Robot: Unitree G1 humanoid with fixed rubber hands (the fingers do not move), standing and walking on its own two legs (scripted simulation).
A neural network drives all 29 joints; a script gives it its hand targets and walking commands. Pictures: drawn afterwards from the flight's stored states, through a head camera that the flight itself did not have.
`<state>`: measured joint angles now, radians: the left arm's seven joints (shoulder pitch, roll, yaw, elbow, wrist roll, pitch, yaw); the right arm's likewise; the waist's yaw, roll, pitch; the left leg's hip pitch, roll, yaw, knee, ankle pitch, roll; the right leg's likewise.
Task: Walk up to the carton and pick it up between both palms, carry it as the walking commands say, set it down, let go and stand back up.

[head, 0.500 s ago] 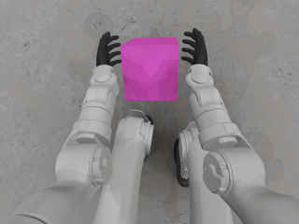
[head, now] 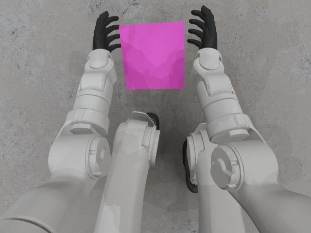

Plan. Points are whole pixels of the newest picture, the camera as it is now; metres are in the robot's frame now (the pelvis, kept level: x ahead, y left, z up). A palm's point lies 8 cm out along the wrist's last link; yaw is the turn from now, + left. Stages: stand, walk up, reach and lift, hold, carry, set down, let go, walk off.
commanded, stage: set down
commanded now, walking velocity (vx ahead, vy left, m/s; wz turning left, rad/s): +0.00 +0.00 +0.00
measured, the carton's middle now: (158, 53) +0.50 +0.09 -0.27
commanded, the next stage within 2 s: none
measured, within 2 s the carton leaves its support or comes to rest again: neither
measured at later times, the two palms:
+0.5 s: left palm (105, 45) +0.48 +0.21 -0.15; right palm (209, 43) +0.51 -0.03 -0.14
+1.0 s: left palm (108, 42) +0.49 +0.20 -0.16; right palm (212, 40) +0.52 -0.04 -0.15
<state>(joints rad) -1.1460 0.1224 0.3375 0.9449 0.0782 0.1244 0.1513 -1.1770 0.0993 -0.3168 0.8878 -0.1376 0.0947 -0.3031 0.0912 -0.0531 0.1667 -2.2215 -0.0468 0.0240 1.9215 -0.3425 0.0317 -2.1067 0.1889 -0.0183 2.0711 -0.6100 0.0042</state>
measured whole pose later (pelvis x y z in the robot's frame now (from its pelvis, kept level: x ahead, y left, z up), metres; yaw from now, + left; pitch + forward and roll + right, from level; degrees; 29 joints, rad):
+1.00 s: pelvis +0.00 +0.00 -0.02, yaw +0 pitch +39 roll -1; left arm -1.21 0.13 0.41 0.95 0.09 0.08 0.05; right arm -1.23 0.06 -0.39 0.89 -0.19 0.08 -0.21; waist 0.09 -0.06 0.17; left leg -2.30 -0.05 0.02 1.96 -0.34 0.03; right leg -2.18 0.20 -0.02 2.11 -0.61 0.00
